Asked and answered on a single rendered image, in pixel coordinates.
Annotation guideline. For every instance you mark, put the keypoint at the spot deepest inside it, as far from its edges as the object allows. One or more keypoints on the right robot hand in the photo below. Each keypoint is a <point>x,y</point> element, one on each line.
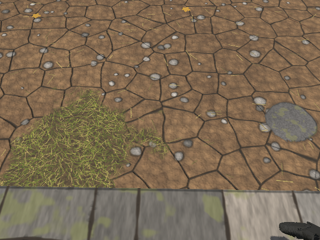
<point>305,231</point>

